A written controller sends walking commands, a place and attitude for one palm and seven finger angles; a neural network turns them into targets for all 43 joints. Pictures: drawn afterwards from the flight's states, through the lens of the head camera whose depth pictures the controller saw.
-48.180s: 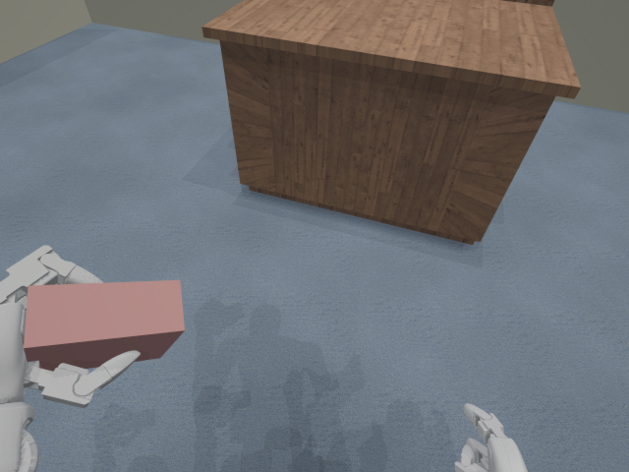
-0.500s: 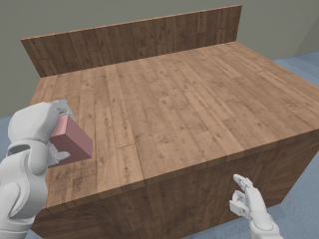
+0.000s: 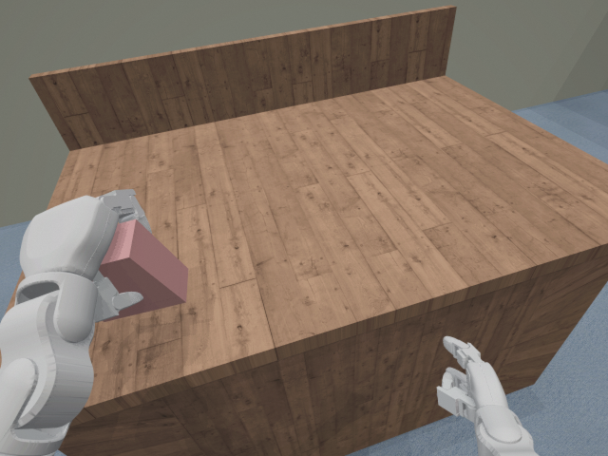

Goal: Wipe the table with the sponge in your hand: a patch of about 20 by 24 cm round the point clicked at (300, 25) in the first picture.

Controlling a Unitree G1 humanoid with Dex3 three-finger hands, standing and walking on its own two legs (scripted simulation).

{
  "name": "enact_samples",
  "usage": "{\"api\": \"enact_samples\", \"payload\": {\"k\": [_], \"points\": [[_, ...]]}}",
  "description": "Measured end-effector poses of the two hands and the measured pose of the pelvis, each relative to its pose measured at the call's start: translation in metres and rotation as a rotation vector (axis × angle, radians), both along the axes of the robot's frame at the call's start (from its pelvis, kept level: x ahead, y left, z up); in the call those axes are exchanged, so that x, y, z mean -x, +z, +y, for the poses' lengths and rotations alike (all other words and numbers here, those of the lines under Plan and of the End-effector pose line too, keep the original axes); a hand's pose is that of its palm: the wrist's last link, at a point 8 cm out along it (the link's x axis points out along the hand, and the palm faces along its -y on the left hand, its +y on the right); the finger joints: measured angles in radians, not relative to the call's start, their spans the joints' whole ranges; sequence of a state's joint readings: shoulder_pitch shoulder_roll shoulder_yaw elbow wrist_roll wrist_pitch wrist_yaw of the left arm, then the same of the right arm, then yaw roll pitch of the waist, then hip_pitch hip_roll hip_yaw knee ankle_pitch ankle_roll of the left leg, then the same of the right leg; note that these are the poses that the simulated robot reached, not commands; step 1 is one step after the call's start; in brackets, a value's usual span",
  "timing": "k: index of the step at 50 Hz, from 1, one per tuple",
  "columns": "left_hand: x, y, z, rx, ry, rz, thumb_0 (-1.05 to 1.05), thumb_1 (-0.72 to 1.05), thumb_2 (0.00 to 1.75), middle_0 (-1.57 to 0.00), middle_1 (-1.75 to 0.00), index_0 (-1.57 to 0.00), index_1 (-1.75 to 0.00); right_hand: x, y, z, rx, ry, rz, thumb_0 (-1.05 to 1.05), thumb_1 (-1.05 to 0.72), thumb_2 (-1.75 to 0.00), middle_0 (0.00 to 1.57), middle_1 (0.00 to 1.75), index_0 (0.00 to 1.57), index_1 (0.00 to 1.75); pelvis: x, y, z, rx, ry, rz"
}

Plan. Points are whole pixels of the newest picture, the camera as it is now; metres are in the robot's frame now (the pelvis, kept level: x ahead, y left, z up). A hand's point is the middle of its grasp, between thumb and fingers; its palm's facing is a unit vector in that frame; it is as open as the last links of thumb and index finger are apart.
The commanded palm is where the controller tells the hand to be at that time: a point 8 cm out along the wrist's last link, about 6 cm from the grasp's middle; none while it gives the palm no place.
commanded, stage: bring the sponge back beside the body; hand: left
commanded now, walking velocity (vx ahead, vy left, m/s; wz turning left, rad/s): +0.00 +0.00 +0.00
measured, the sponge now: (128, 282) +0.24 +0.27 +0.15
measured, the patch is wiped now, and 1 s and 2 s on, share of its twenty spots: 1.00 1.00 1.00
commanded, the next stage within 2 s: step back with the hand held close in 1.36 s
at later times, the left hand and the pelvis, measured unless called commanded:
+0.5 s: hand (99, 274) +0.21 +0.26 +0.20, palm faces +0.30 -0.17 -0.94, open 9.4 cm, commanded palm +0.16 +0.27 +0.26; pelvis +0.00 -0.01 +0.00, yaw +0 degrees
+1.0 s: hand (82, 301) +0.19 +0.27 +0.19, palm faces +0.28 -0.15 -0.95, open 9.4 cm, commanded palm +0.14 +0.27 +0.26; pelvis -0.01 -0.01 +0.00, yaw +0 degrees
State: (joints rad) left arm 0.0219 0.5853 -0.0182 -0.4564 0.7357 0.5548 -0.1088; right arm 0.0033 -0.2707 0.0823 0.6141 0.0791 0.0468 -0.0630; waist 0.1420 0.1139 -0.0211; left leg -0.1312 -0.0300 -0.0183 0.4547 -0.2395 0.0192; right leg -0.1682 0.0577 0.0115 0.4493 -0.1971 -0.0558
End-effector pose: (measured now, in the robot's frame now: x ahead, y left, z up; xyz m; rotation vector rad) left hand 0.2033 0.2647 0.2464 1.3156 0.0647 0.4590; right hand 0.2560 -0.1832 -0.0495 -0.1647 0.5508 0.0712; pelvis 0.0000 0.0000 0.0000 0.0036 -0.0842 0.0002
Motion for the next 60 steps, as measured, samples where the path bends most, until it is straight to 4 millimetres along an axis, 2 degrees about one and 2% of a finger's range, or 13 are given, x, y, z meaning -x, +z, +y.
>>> {"api": "enact_samples", "payload": {"k": [7,16,28,41,52,60], "points": [[0.013,0.011,0.001,0.006,0.018,-0.048,-0.01,-0.49,1.09,-0.76,-1.41,-0.83,-1.36,-0.007,0.005,0.006,-0.034,0.017,-0.012,0.02,-0.91,-0.90,0.20,0.30,0.20,0.30,-0.004,0.000,-0.001,0.001,-0.003,0.002],[0.022,-0.007,0.003,0.042,0.054,0.006,-0.01,-0.49,1.09,-0.76,-1.41,-0.83,-1.37,-0.009,0.007,0.004,-0.014,0.034,-0.018,0.01,-0.91,-0.90,0.20,0.30,0.20,0.30,-0.001,0.000,-0.006,0.002,0.007,-0.003],[0.026,-0.001,-0.001,-0.001,0.051,-0.002,-0.01,-0.49,1.09,-0.76,-1.41,-0.83,-1.37,-0.001,0.006,-0.007,-0.012,0.009,-0.026,0.01,-0.91,-0.90,0.20,0.30,0.20,0.30,0.002,-0.001,-0.012,0.001,-0.001,-0.012],[0.041,-0.015,0.000,0.002,0.035,0.046,-0.01,-0.49,1.09,-0.76,-1.41,-0.83,-1.37,0.009,0.002,-0.021,0.018,-0.017,-0.020,0.02,-0.91,-0.90,0.20,0.30,0.20,0.30,0.006,-0.003,-0.012,0.004,-0.004,-0.016],[0.054,-0.011,0.007,-0.012,0.029,0.014,-0.01,-0.49,1.09,-0.76,-1.41,-0.83,-1.37,0.011,0.004,-0.008,0.003,-0.008,-0.039,0.02,-0.91,-0.90,0.20,0.30,0.20,0.30,0.009,-0.003,-0.005,0.006,-0.004,-0.025],[0.055,-0.015,0.015,0.008,0.036,0.012,-0.01,-0.49,1.09,-0.76,-1.41,-0.83,-1.37,0.011,0.007,0.005,0.004,0.009,-0.048,0.02,-0.91,-0.90,0.20,0.30,0.20,0.30,0.011,-0.002,0.000,0.008,0.000,-0.028]]}}
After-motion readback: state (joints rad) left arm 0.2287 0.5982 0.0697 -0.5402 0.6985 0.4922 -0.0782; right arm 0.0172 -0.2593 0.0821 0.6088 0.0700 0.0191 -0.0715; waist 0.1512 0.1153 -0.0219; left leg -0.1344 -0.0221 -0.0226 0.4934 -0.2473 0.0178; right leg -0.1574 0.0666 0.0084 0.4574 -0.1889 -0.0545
